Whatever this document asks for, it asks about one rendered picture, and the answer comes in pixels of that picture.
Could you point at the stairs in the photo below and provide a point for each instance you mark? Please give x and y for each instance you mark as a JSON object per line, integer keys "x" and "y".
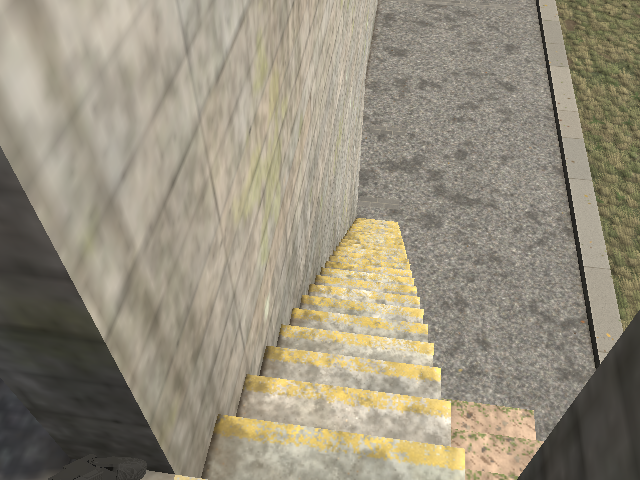
{"x": 350, "y": 391}

